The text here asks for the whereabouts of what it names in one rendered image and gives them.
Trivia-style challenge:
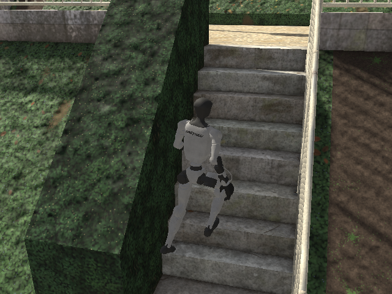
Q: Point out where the stairs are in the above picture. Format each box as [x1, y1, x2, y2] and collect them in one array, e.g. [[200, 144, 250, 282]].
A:
[[153, 47, 307, 294]]

